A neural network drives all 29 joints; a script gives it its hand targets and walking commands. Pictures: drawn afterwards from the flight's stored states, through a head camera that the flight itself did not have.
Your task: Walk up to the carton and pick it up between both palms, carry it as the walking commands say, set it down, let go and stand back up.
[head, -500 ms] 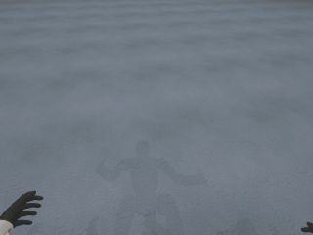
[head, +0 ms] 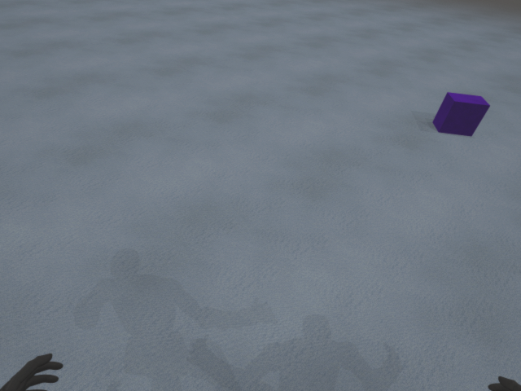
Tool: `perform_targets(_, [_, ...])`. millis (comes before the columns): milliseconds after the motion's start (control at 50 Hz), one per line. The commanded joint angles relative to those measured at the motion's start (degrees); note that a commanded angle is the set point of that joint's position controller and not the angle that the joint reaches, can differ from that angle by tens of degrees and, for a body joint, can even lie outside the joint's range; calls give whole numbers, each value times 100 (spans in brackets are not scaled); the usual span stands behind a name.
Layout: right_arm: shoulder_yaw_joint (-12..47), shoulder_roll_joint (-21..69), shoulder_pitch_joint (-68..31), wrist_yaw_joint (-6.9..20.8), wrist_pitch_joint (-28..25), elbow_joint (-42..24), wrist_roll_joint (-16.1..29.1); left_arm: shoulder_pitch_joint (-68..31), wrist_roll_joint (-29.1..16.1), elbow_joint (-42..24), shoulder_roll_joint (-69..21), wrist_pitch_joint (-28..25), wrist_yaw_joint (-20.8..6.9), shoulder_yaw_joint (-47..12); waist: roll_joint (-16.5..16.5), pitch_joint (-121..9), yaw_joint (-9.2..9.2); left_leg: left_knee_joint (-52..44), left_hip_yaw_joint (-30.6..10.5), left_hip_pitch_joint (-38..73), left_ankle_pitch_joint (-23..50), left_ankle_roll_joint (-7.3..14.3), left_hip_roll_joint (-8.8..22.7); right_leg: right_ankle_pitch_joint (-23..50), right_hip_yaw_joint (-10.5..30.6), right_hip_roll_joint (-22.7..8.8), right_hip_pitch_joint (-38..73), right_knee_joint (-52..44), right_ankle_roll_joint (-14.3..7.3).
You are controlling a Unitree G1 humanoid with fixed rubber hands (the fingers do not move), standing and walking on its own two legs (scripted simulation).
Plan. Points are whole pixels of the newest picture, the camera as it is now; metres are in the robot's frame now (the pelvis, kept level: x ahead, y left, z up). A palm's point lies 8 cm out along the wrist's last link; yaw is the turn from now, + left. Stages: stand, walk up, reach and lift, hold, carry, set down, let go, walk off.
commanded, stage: walk up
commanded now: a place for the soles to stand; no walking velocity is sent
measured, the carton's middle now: (459, 114) +2.39 -1.68 -0.62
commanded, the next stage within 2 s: none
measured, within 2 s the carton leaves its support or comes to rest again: neither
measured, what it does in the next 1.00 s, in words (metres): walks ahead, turning right: right foot, then left foot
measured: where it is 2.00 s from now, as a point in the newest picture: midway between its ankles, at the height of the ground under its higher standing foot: (355, 228)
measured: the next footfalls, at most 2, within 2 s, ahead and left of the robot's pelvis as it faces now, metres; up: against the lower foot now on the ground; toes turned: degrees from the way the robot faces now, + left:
right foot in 0.38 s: +0.36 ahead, -0.21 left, +0.00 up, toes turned -21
left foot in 0.68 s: +0.67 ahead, -0.04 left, +0.00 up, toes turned -12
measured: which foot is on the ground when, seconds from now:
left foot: down 0.00-0.42, up 0.44-0.66, down 0.68-1.00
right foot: up 0.00-0.36, down 0.38-0.68, up 0.70-1.00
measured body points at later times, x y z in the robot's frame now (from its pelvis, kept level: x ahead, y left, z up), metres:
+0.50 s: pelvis +0.31 -0.08 +0.00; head +0.35 -0.07 +0.45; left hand +0.62 +0.15 -0.08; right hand +0.24 -0.43 -0.07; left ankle +0.21 +0.11 -0.65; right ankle +0.32 -0.19 -0.73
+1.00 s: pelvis +0.65 -0.18 +0.01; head +0.67 -0.17 +0.46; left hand +0.99 +0.00 -0.05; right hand +0.51 -0.53 -0.05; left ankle +0.63 -0.03 -0.73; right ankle +0.72 -0.40 -0.69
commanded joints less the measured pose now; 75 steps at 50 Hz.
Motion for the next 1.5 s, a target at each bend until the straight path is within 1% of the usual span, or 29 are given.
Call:
perform_targets(0, [-248, -1452, -264, -25, -108, -353, 154, -705, -49, -290, 1222, -126, -52, 212, 769, 385, -117, -2395, -2897, 1762, -2975, 908, 2320, 749, 236, -1177, -2514, 1227, 346])
perform_targets(40, [-177, -1259, -158, -12, -116, -309, 50, -841, -99, -153, 1048, -82, -153, 207, 1045, 698, -98, -2427, -1411, 1215, -2118, 646, 1826, 799, -8, -1329, -1945, 436, 363])
perform_targets(80, [-179, -1325, 203, 46, -135, -208, 5, -1352, -127, -173, 773, -54, -258, 141, 1030, 666, -302, -2523, -685, 1464, -1673, 672, 1651, 1121, -381, -1255, -1943, -196, 347])
perform_targets(280, [-215, -1455, 711, 78, 90, -16, -39, -2712, -247, -114, 301, -69, -301, -197, 1002, 729, -527, -2416, 792, 2627, 1225, 542, 1571, 1721, -1394, -697, -1335, -2247, -102])
perform_targets(360, [-268, -1448, 584, 39, 227, -94, -1, -1179, -244, 357, 524, -37, -62, -33, 1072, -92, 260, 218, 1062, 2111, 3314, 613, 1575, 777, -1831, -15, 1286, -2621, -621])
perform_targets(380, [-175, -1144, 366, 55, 213, -293, -8, 70, -201, 642, 939, -47, 77, 178, 711, -753, 881, 2039, 966, 785, 2878, 508, 1420, 253, -1238, -277, 3213, -2391, -944])
perform_targets(400, [4, -673, 498, 82, 117, -562, 160, 450, -190, 659, 1421, -33, 225, 375, -891, -1131, 1044, 3852, 595, -1749, -454, 177, 707, -1503, 1551, -1946, 4812, -2859, -1625])
perform_targets(420, [9, -956, 26, 116, 31, -634, 297, 369, -331, 524, 1641, -40, 340, 406, -729, -737, 963, 4250, -258, -2714, -1662, 112, 257, -1037, 2638, -2404, 4578, -3593, -1920])
perform_targets(460, [15, -1031, -142, 117, -32, -558, 269, 30, -363, 329, 1193, -173, 479, 341, 415, 2, 500, 3584, -698, -2516, -1038, 172, 774, 987, 1320, -2037, 3480, -3664, -1570])
perform_targets(500, [-73, -991, 292, 174, 26, -329, 154, -367, -251, 193, 887, -271, 457, 270, 241, 176, 34, 2397, -635, -1455, -1257, 7, 904, 1687, 396, -1568, 2181, -3644, -1283])
perform_targets(560, [-58, -625, 58, 272, 135, -498, 132, -540, -122, 51, 807, -396, 304, 231, -338, 334, -62, 1045, -148, -481, -926, -109, 592, 825, 234, -1376, 767, -3939, -1429])
perform_targets(620, [-193, -673, 230, 334, 123, -354, 94, -734, -193, 12, 679, -409, 235, 91, -45, 322, -354, 276, -14, 1550, 640, -74, 340, -381, -180, -1118, -844, -3610, -1081])
perform_targets(660, [-443, -1058, 1806, 220, 116, 108, 37, -854, -185, -46, 378, -452, 253, -64, 790, -262, -1244, 403, -415, 4012, -223, 201, 489, -75, -595, -680, -2341, -1376, -740])
perform_targets(680, [-559, -1545, 2574, 125, 77, 227, -21, -889, -182, -116, 13, -508, 286, -165, 2053, -417, -1594, -968, -2360, 4227, -2399, 488, 1830, -552, -874, 67, -2937, 630, -414])
perform_targets(700, [-586, -1872, 1675, 96, 56, -112, 120, -413, -204, -80, 380, -477, 366, -149, 1758, -408, -1026, -2196, -4621, 3517, -4527, 1163, 3070, -398, -127, -188, -3207, 1782, -219])
perform_targets(740, [-383, -1370, 83, 138, 81, -445, 251, -294, -219, 337, 992, -455, 337, -35, 880, 266, -392, -2018, -3073, 2468, -3481, 1156, 2572, 495, -213, -1028, -2956, 1803, 61])
perform_targets(820, [-219, -1069, 73, 112, -31, -321, 110, -421, -216, 470, 634, -309, 146, -66, 1004, 704, -200, -2268, -1026, 1494, -1763, 849, 1971, 703, -372, -1418, -2061, 76, 169])
perform_targets(920, [-156, -1077, 144, 180, -71, -173, 51, -1141, -202, 359, 296, -255, -89, -137, 940, 847, -198, -2626, 288, 1572, -655, 685, 1384, 1959, -1040, -1113, -1453, -1576, 138])
perform_targets(1020, [-146, -1194, 358, 124, 89, -16, 23, -1726, -254, 193, 211, -208, -73, -170, 951, 699, -257, -2204, 600, 2307, 1095, 590, 1473, 2091, -1324, -694, -720, -2537, -270])
perform_targets(1080, [-140, -1146, 407, 76, 223, -68, 11, -388, -247, 574, 480, -175, 131, 4, 704, -84, 397, 296, 810, 1878, 2708, 529, 1327, 1243, -1647, -195, 1524, -2726, -561])
perform_targets(1100, [-33, -818, 474, 81, 247, -204, -5, 716, -179, 808, 962, -188, 252, 231, 160, -670, 911, 2264, 629, 489, 1862, 431, 1109, 135, -682, -694, 3213, -2499, -824])
perform_targets(1120, [108, -405, 773, 114, 188, -442, 170, 804, -202, 622, 1528, -198, 357, 418, -1289, -1116, 863, 3935, 240, -1843, -1721, 85, 248, -1090, 2087, -2327, 4702, -3061, -1452])
perform_targets(1140, [50, -896, 257, 58, 185, -447, 274, 605, -342, 451, 1644, -220, 429, 392, -509, -944, 895, 4428, -694, -2400, -1626, 112, 209, -779, 2785, -2683, 4267, -3669, -1723])
perform_targets(1180, [38, -967, 131, 73, 130, -410, 265, 162, -368, 286, 1114, -332, 556, 288, 229, -101, 423, 3792, -953, -2104, -849, 176, 766, 822, 1160, -2223, 2992, -3724, -1366])
perform_targets(1220, [-23, -887, 554, 164, 206, -214, 142, -128, -299, 148, 785, -417, 545, 206, 132, 140, 28, 2909, -887, -1277, -861, -19, 934, 1447, 276, -1774, 1906, -3787, -1143])
perform_targets(1300, [-8, -563, 13, 345, 344, -496, 70, -134, -210, 4, 790, -555, 421, 197, -153, 674, 7, 1427, -429, -925, -399, -225, 825, 394, -44, -1604, 689, -4331, -1338])
perform_targets(1400, [-145, -506, -351, 473, 359, -510, 110, -89, -207, 53, 853, -519, 420, 118, -30, 825, -114, 322, -203, 460, 982, -77, 410, -81, -417, -1518, -13, -4426, -1064])
perform_targets(1440, [-248, -593, 195, 433, 370, -366, 91, -118, -204, 78, 831, -506, 475, 85, 169, 656, -477, 267, -175, 1347, 786, 71, 283, 1281, -566, -1502, 70, -3600, -929])
perform_targets(1480, [-449, -1004, 1730, 265, 301, 5, -66, 185, -258, 56, 367, -477, 512, -87, 1423, -235, -1139, -201, -687, 3286, -704, 493, 614, 1855, -1358, -862, -656, -340, -552])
